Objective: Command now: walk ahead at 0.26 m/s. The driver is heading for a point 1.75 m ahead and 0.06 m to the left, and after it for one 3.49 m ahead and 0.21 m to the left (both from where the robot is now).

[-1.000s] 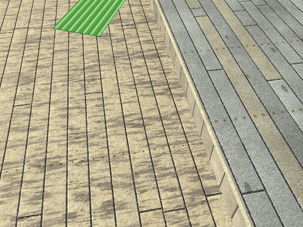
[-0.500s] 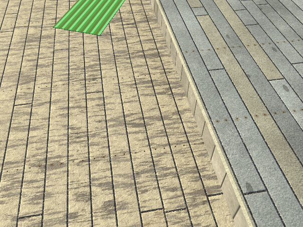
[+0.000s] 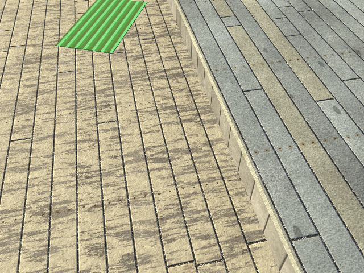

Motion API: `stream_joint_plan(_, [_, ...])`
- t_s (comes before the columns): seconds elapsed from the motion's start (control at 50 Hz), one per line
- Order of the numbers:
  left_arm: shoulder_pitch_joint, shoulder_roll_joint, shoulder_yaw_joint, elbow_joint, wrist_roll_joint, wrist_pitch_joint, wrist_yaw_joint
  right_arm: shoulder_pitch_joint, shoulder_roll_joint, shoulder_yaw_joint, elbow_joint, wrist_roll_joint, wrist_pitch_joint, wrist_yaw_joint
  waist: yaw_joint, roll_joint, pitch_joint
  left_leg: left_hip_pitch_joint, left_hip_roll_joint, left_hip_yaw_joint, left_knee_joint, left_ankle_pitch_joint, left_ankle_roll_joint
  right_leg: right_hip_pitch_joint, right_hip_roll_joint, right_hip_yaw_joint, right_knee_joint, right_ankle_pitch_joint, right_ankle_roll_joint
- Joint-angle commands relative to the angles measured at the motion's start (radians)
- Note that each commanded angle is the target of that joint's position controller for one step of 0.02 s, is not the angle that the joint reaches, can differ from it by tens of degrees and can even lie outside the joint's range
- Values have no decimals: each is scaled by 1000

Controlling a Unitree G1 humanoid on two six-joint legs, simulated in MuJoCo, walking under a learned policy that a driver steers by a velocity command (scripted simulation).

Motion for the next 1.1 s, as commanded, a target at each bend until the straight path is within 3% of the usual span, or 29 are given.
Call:
stream_joint_plan(0.02, [-120,65,19,-117,5,-33,-19,170,-135,-34,19,-16,-10,1,-47,95,259,-11,391,-471,-316,-383,200,-402,-39,28,220,-54,-31])
stream_joint_plan(0.06, [-125,74,29,-138,-5,-55,-32,137,-138,-36,2,-12,-30,4,-19,58,208,38,364,-392,-299,-235,176,-400,-49,36,185,7,-33])
stream_joint_plan(0.16, [-126,74,44,-180,-20,-59,-47,84,-158,-39,-21,0,-57,8,28,109,160,-110,289,-222,-226,-87,129,-119,6,-33,-35,127,-33])
stream_joint_plan(0.2, [33,86,61,-127,-23,-63,-41,58,-166,-39,-30,2,-61,14,100,60,125,-252,235,-156,-79,11,99,159,67,-79,-142,180,-29])
stream_joint_plan(0.22, [152,122,79,-91,-19,-74,-31,61,-141,-30,-34,-5,-70,20,148,-10,66,-319,180,-90,101,89,71,325,33,-22,-193,138,-36])
stream_joint_plan(0.24, [295,227,103,-78,0,-84,-19,44,-55,-5,-77,4,-75,31,191,-251,-5,-464,62,43,463,-32,9,445,-250,385,-406,-172,-102])
stream_joint_plan(0.26, [345,255,109,-43,-10,-69,-21,40,-88,-19,-105,-8,-72,42,161,-316,8,-606,1,13,710,-214,12,409,-371,755,-567,-375,-186])
stream_joint_plan(0.28, [183,211,93,-89,-13,-63,-21,-4,-113,-25,-116,-26,-65,49,78,-144,112,-643,93,-43,815,-128,28,282,-360,673,-557,-402,-177])
stream_joint_plan(0.3, [73,179,83,-130,-18,-71,-26,-37,-98,-22,-120,-25,-68,60,49,-45,142,-622,129,-59,802,-21,30,191,-320,557,-553,-265,-166])
stream_joint_plan(0.32, [31,166,77,-144,-19,-80,-28,-37,-80,-22,-115,-15,-71,64,19,-16,139,-576,153,-60,757,44,22,150,-270,440,-559,-104,-147])
stream_joint_plan(0.36, [54,122,59,-129,-21,-99,-20,-24,-80,-28,-106,-25,-54,68,-4,-27,112,-527,164,-37,711,98,0,147,-206,290,-552,120,-122])
stream_joint_plan(0.4, [115,115,54,-102,-25,-109,-14,-58,-83,-32,-118,-23,-39,71,-5,-43,112,-564,161,-10,691,130,-14,183,-184,216,-546,288,-124])
stream_joint_plan(0.52, [208,103,38,-82,-22,-117,-11,-353,-67,-26,-222,-16,-27,72,44,-63,147,-656,140,56,441,244,-47,230,-156,104,-534,607,-140])
stream_joint_plan(0.62, [231,120,39,-69,-22,-126,0,-470,-70,-21,-268,-7,-32,72,54,-89,149,-523,91,95,219,301,-1,276,-170,57,-508,770,-130])
stream_joint_plan(0.68, [191,154,47,-69,-15,-127,4,-380,-104,-39,-250,-10,-44,56,-4,-100,80,-373,32,114,183,201,57,352,-187,30,-342,1116,-119])
stream_joint_plan(0.7, [180,166,52,-68,-11,-123,6,-265,-125,-53,-214,-10,-50,49,-51,-101,16,-261,6,113,166,168,76,364,-184,23,-200,1196,-112])
stream_joint_plan(0.72, [163,172,54,-71,-16,-117,5,-103,-145,-67,-160,-16,-59,41,-120,-81,-62,-71,4,110,93,211,96,307,-158,3,1,1134,-99])
stream_joint_plan(0.74, [169,141,45,-90,-27,-115,-1,51,-211,-90,-126,-42,-65,32,-167,-21,-163,172,179,-75,78,98,139,107,-114,-19,288,809,-91])
stream_joint_plan(0.76, [298,19,25,-107,-68,-110,-17,94,-296,-110,-127,-53,-64,37,-97,213,-286,448,497,-616,-19,36,308,-275,88,-25,716,-35,-55])
stream_joint_plan(0.78, [208,123,53,-112,-44,-108,-16,19,-265,-106,-131,-14,-50,45,-85,69,-254,359,454,-699,-124,-56,281,-362,67,117,796,-30,-75])
stream_joint_plan(0.8, [101,129,57,-153,-36,-111,-17,-98,-211,-88,-148,-2,-52,46,-47,47,-95,201,426,-522,-151,-51,237,-403,9,111,754,71,-80])
stream_joint_plan(0.82, [59,116,57,-160,-30,-115,-18,-143,-151,-72,-150,-5,-61,50,-23,-13,-23,73,388,-426,-188,49,207,-368,-23,106,694,128,-82])
stream_joint_plan(0.86, [78,77,56,-151,-3,-91,-25,-140,-81,-48,-123,-5,-74,40,39,5,28,-78,310,-273,-225,168,150,-271,-60,105,595,152,-68])
stream_joint_plan(0.9, [74,57,57,-153,2,-67,-34,-86,-89,-43,-101,-6,-90,33,52,21,33,-100,283,-204,-234,282,144,-256,-60,88,544,157,-49])
stream_joint_plan(0.94, [10,68,59,-179,4,-53,-39,-50,-123,-45,-90,-1,-97,32,59,36,61,-104,268,-153,-252,343,137,-309,-73,65,474,201,-34])
stream_joint_plan(1.0, [-141,86,59,-229,-1,-45,-46,8,-127,-38,-83,2,-92,36,29,61,97,-68,238,-100,-272,390,117,-398,-86,27,329,308,-11])
stream_joint_plan(1.1, [-335,71,43,-287,-19,-53,-51,108,-130,-30,-63,1,-89,31,-28,68,109,28,224,-55,-258,530,86,-368,-41,-31,39,418,-3])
